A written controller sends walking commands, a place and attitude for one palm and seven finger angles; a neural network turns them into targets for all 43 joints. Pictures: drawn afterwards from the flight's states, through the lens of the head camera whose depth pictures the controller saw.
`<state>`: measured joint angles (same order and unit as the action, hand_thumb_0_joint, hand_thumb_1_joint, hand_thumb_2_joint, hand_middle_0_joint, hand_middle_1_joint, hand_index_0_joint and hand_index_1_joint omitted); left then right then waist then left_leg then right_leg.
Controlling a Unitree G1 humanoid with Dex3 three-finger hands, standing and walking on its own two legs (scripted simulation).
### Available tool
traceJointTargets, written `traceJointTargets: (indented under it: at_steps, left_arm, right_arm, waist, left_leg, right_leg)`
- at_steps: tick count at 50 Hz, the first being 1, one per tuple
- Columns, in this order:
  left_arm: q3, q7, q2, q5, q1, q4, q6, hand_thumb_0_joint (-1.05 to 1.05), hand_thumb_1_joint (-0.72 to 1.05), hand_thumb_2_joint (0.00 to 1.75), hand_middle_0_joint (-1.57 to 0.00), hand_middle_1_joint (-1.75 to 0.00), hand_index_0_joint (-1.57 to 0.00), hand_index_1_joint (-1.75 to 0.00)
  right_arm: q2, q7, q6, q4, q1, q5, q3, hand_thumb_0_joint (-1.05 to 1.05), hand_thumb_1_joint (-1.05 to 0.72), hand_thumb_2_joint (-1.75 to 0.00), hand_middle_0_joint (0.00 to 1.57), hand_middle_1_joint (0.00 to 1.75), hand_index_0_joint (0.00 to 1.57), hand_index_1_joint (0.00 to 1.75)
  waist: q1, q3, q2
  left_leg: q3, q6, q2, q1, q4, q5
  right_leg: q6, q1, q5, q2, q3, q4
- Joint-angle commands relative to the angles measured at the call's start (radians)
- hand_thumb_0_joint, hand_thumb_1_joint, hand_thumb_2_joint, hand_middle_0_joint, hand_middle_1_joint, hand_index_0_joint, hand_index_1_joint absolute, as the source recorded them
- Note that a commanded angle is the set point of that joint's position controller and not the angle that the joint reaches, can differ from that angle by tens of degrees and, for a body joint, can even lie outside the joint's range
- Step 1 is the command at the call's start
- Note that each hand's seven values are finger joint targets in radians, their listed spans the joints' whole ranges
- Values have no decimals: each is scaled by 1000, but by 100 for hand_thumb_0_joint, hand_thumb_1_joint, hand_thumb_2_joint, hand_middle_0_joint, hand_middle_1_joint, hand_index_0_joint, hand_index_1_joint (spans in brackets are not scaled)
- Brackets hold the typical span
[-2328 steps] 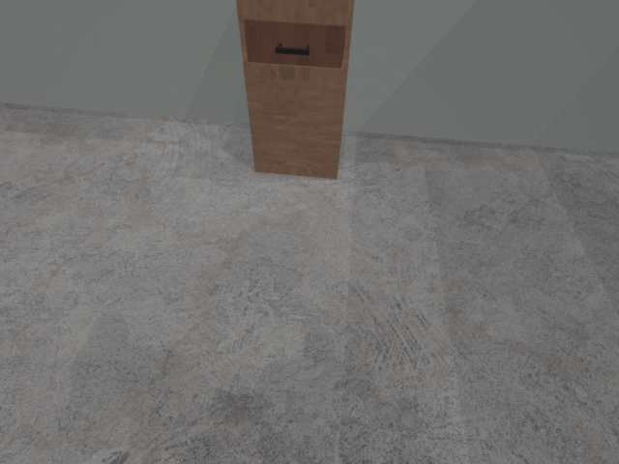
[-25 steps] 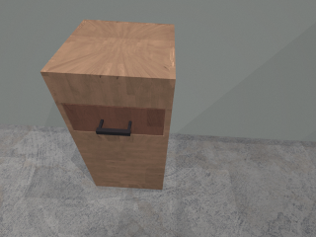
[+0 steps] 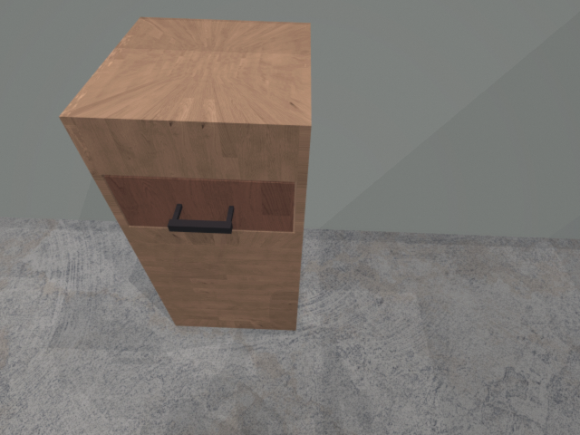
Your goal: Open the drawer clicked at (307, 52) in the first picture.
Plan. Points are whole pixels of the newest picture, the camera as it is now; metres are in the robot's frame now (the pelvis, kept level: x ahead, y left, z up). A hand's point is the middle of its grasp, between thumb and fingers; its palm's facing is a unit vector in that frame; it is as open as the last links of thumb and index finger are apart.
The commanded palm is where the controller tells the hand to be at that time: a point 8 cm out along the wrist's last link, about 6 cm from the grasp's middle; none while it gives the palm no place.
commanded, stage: come to a stop and stand still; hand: left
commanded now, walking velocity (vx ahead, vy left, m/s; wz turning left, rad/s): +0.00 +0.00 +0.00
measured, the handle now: (202, 218) +0.54 +0.21 -0.10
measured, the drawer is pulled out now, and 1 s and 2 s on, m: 0.00 0.00 0.00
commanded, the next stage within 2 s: look again from close up in 0.32 s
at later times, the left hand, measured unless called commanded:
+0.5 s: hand out of the picture -0.07 +0.16 -0.17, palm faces +0.02 -0.98 -0.18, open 7.4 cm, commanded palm none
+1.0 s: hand out of the picture -0.04 +0.15 -0.17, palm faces +0.06 -0.98 -0.17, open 7.3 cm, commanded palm none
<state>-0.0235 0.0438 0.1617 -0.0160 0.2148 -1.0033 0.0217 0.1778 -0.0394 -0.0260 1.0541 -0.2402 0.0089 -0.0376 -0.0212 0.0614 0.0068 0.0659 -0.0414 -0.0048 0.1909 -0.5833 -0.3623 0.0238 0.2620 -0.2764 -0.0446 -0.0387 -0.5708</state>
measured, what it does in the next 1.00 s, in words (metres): stands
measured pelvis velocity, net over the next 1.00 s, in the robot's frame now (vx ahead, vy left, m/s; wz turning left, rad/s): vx -0.03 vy -0.01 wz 0.02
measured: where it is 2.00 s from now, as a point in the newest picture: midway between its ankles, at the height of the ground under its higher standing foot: outside the picture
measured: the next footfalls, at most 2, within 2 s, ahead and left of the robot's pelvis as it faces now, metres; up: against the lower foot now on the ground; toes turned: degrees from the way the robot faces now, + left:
none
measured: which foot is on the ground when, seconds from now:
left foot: down 0.00-1.00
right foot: down 0.00-1.00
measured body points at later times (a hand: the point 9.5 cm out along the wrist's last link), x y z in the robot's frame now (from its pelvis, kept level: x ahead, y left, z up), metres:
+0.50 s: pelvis -0.03 +0.00 +0.01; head -0.02 +0.00 +0.46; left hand -0.07 +0.21 -0.15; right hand -0.03 -0.22 -0.15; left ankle -0.03 +0.09 -0.73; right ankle +0.02 -0.14 -0.73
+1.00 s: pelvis -0.03 -0.01 +0.01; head -0.04 -0.01 +0.46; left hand -0.04 +0.20 -0.15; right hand -0.04 -0.23 -0.15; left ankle -0.03 +0.09 -0.73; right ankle +0.02 -0.14 -0.73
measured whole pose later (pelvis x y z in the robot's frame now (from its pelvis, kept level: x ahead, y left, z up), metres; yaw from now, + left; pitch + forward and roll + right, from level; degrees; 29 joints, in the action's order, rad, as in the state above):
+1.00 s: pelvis -0.03 -0.01 +0.01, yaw +1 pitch -2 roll +0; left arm 0.01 0.04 0.13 -0.01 0.33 -1.08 -0.01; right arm 0.14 -0.02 0.01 1.08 -0.34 0.02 0.02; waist 0.00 0.00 0.00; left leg 0.05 -0.03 -0.01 0.18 -0.48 -0.25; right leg 0.01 0.25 -0.18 -0.05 -0.06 -0.47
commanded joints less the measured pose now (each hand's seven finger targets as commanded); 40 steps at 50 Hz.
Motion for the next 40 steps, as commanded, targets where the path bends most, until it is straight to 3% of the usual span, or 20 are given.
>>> traceJointTargets:
  at_steps: [1, 3, 8, 10, 16, 20, 21, 22, 23, 24, 25, 27, 32, 36, 40]
  left_arm:
    - [-11, -2, 87, 2, 46, 36, -6, 0, 90, 90, -20, -30, -20, -30]
    - [-7, -3, 85, -2, 76, 16, -9, 0, 90, 90, -20, -30, -20, -30]
    - [0, -6, 85, -5, 91, -13, -15, 0, 90, 90, -20, -30, -20, -30]
    - [3, -7, 81, -6, 105, -25, -18, 0, 90, 90, -20, -30, -20, -30]
    - [10, -6, 70, -4, 144, -53, -31, 0, 90, 90, -20, -30, -20, -30]
    - [14, -4, 56, -2, 176, -74, -36, 0, 90, 90, -20, -30, -20, -30]
    - [27, 32, 100, -12, 209, -95, -50, 0, 90, 90, -20, -30, -20, -30]
    - [32, 15, 126, -6, 188, -100, -63, 0, 90, 90, -20, -30, -20, -30]
    - [27, 12, 95, -1, 190, -82, -61, 0, 90, 90, -20, -30, -20, -30]
    - [29, 7, 99, 2, 185, -76, -57, 0, 90, 90, -20, -30, -20, -30]
    - [28, 4, 92, 3, 177, -76, -54, 0, 90, 90, -20, -30, -20, -30]
    - [26, -1, 88, 1, 172, -68, -44, 0, 90, 90, -20, -30, -20, -30]
    - [29, -6, 58, -1, 193, -71, -43, 0, 90, 90, -20, -30, -20, -30]
    - [26, -5, 49, 1, 203, -66, -46, 0, 90, 90, -20, -30, -20, -30]
    - [21, -5, 52, 2, 195, -54, -47, 0, 90, 90, -20, -30, -20, -30]
  right_arm:
    - [93, 12, 30, -20, -32, 7, 0, 0, -90, -90, 20, 30, 20, 30]
    - [95, 13, 34, -22, -15, 5, 4, 0, -90, -90, 20, 30, 20, 30]
    - [92, 18, 29, -6, -37, 5, 6, 0, -90, -90, 20, 30, 20, 30]
    - [93, 19, 26, -1, -46, 6, 6, 0, -90, -90, 20, 30, 20, 30]
    - [79, 18, 29, 18, -93, 2, 12, 0, -90, -90, 20, 30, 20, 30]
    - [66, 15, 31, 34, -118, 1, 15, 0, -90, -90, 20, 30, 20, 30]
    - [104, 24, 55, -46, -17, -2, 24, 0, -90, -90, 20, 30, 20, 30]
    - [90, 32, 55, -63, -29, -8, 33, 0, -90, -90, 20, 30, 20, 30]
    - [46, 27, 58, -51, -101, 2, 38, 0, -90, -90, 20, 30, 20, 30]
    - [55, 25, 57, -46, -123, 3, 38, 0, -90, -90, 20, 30, 20, 30]
    - [66, 23, 57, -43, -129, 3, 38, 0, -90, -90, 20, 30, 20, 30]
    - [73, 20, 52, -51, -125, 4, 36, 0, -90, -90, 20, 30, 20, 30]
    - [74, 18, 52, -51, -133, 3, 36, 0, -90, -90, 20, 30, 20, 30]
    - [65, 18, 53, -41, -143, 3, 37, 0, -90, -90, 20, 30, 20, 30]
    - [58, 18, 53, -28, -151, 4, 40, 0, -90, -90, 20, 30, 20, 30]
  waist:
    - [37, -4, 79]
    - [47, 2, 72]
    - [37, 43, 50]
    - [35, 53, 34]
    - [24, 47, -25]
    - [20, 34, -24]
    - [54, 88, -12]
    - [19, 42, -38]
    - [9, -29, -20]
    - [5, -79, -28]
    - [3, -101, 7]
    - [5, -42, 43]
    - [16, 57, 4]
    - [19, 73, -42]
    - [21, 71, -37]
  left_leg:
    - [-159, -10, 158, 105, 259, 271]
    - [-146, -3, 144, 123, 279, 186]
    - [-155, 6, 129, 142, 342, -39]
    - [-152, 8, 122, 141, 347, -68]
    - [-131, 9, 108, 98, 324, -13]
    - [-118, 9, 102, 65, 307, 28]
    - [-62, 37, 123, 127, 137, 180]
    - [-57, 42, 91, 107, 163, 177]
    - [-83, 25, 74, 76, 175, 116]
    - [-98, 14, 82, 63, 166, 115]
    - [-109, 10, 89, 54, 162, 134]
    - [-133, 4, 101, 111, 201, 47]
    - [-153, -2, 99, 181, 256, -6]
    - [-142, -2, 89, 176, 259, 9]
    - [-126, 2, 80, 166, 253, 34]
  right_leg:
    - [-25, -109, 153, -32, 37, 95]
    - [-22, -137, 147, -37, 50, 128]
    - [-20, -117, 82, -43, 52, 188]
    - [-20, -102, 69, -45, 55, 203]
    - [-21, -73, 57, -58, 74, 240]
    - [-23, -55, 60, -62, 77, 248]
    - [-33, -18, 238, -95, 76, 155]
    - [-45, -39, 259, -101, 59, 167]
    - [-55, -72, 162, -97, 88, 155]
    - [-57, -69, 62, -84, 81, 154]
    - [-58, -63, 39, -76, 75, 149]
    - [-57, -43, 0, -61, 54, 142]
    - [-55, -34, 39, -54, 52, 144]
    - [-53, -32, 48, -58, 64, 165]
    - [-52, -36, 40, -64, 72, 184]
